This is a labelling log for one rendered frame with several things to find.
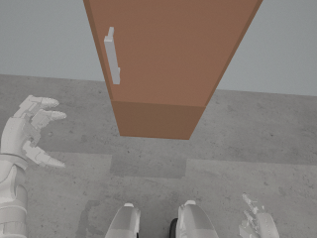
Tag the cupboard door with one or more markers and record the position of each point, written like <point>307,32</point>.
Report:
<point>169,51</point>

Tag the left robot forearm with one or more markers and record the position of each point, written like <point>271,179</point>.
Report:
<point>13,197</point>

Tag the robot right thigh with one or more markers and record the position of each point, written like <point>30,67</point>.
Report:
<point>194,221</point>

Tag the handle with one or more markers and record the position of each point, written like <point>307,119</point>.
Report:
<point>111,56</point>

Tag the left robot hand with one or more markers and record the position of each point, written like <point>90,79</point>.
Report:
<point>18,131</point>

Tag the right robot hand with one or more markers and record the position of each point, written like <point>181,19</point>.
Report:
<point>262,223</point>

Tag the right robot shin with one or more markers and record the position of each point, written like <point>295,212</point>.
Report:
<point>178,232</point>

